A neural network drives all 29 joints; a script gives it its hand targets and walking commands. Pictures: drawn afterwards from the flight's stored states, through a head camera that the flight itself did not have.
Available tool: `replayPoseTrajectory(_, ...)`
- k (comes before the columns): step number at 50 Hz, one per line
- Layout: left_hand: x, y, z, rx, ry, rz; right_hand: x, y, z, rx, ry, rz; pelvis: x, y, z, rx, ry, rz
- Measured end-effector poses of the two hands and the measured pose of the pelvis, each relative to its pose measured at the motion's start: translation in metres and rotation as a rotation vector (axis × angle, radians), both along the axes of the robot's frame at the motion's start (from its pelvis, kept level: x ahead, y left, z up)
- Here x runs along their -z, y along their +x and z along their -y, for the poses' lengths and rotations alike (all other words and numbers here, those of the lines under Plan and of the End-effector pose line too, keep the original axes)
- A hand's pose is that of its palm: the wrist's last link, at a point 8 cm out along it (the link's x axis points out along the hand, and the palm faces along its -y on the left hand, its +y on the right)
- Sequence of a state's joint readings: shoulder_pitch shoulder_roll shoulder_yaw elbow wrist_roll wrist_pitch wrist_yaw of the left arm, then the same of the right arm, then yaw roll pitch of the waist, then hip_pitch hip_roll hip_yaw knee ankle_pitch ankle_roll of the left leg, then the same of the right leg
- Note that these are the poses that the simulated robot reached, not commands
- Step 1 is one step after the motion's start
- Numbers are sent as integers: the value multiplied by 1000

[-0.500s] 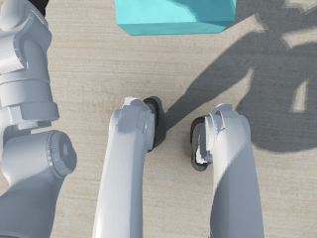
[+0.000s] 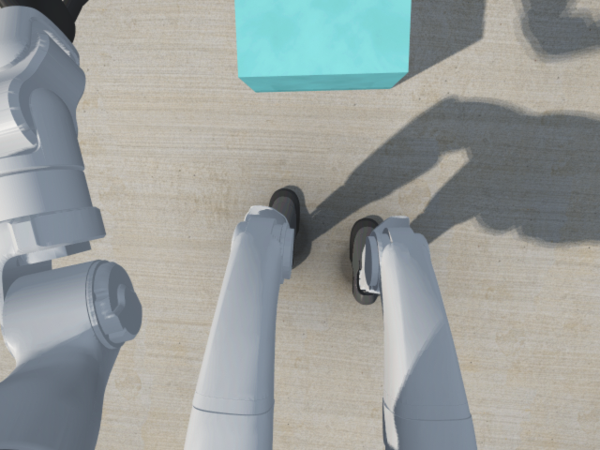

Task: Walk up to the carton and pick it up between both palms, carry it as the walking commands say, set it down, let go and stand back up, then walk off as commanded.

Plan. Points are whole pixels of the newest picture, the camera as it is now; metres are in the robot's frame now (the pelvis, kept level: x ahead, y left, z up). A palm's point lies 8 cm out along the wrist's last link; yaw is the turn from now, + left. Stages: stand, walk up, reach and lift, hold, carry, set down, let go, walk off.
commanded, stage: set down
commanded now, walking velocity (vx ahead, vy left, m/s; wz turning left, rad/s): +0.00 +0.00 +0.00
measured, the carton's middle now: (321, 27) +0.63 +0.04 -0.51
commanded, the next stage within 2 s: let go in 0.14 s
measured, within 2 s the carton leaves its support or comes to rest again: neither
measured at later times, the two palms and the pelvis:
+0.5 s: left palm (14, 122) +0.41 +0.27 -0.04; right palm out of the picture +0.49 -0.18 -0.03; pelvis +0.03 +0.01 +0.07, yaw -1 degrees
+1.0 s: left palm out of the picture +0.25 +0.26 +0.08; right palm out of the picture +0.32 -0.17 +0.08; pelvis +0.08 +0.03 +0.14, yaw -1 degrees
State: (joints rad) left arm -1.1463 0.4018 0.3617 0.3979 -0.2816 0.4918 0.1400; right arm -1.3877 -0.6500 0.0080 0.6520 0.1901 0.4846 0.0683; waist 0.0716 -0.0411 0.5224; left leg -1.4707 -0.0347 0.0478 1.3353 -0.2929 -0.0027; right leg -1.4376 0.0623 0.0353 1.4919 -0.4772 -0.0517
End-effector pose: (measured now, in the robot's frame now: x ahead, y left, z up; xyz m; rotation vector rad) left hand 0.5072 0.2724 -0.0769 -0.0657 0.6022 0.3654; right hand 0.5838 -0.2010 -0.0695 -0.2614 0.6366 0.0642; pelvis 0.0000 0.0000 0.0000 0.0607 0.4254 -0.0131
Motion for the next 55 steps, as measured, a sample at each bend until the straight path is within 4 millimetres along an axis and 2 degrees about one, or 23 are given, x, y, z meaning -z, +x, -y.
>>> replayPoseTrajectory(4, -13, 5, 3, 9, 2, 5, -8, 0, 2, 2, 2, -16, -16, 2, 0, 2, 1, -10)
replayPoseTrajectory(10, -17, 3, 2, 17, 11, -30, -23, 6, 4, 6, -4, -12, -32, 8, 1, 3, -1, -14)
replayPoseTrajectory(14, -13, -8, -1, 43, 30, -66, -32, 7, 5, 18, -23, 1, -39, 13, 2, 4, -2, -6)
replayPoseTrajectory(16, -11, -21, -1, 72, 43, -101, -34, 0, 3, 15, -36, 3, -43, 16, 1, 5, -4, 7)
replayPoseTrajectory(20, -14, -61, 1, 164, 60, -180, -29, -37, -6, 21, -49, -70, -56, 22, 0, 7, -11, 58)
replayPoseTrajectory(24, -34, -91, 1, 233, 69, -190, -34, -80, -20, 28, -31, -104, -67, 25, -4, 10, -22, 116)
replayPoseTrajectory(30, -80, -125, 1, 344, 90, -172, -71, -138, -37, 73, 26, -80, -86, 28, -15, 12, -46, 232)
replayPoseTrajectory(35, -116, -174, -11, 334, 93, -195, -99, -186, -31, 135, 24, -125, -101, 44, -24, 9, -62, 215)
replayPoseTrajectory(39, -133, -207, -19, 318, 92, -208, -125, -201, -22, 155, 16, -88, -112, 53, -30, 8, -73, 251)
replayPoseTrajectory(43, -144, -233, -9, 345, 61, -214, -142, -216, -21, 146, 24, -58, -125, 59, -34, 8, -81, 316)
replayPoseTrajectory(49, -155, -256, 8, 365, 53, -216, -146, -257, -28, 136, 34, -108, -142, 74, -33, 5, -80, 391)
replayPoseTrajectory(52, -160, -260, 12, 369, 56, -213, -150, -278, -27, 145, 36, -132, -150, 82, -31, 5, -76, 418)
replayPoseTrajectory(55, -166, -259, 15, 376, 62, -202, -156, -290, -22, 157, 30, -138, -155, 89, -30, 7, -75, 442)
